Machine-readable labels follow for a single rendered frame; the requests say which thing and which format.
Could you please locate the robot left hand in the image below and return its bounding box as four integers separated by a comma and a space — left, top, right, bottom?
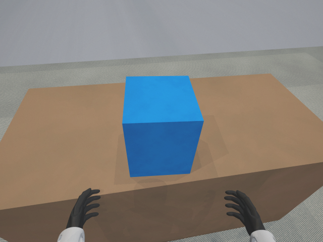
66, 188, 100, 229

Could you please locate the robot left forearm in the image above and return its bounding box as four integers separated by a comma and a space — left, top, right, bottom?
57, 227, 85, 242

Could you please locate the carton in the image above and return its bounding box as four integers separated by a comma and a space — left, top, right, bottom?
122, 76, 204, 177

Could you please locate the robot right forearm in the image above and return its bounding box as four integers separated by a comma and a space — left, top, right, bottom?
249, 230, 276, 242

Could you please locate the pedestal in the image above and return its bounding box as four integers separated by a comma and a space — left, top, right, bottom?
0, 74, 323, 242

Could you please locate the robot right hand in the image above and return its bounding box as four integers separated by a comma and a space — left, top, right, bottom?
224, 190, 265, 235

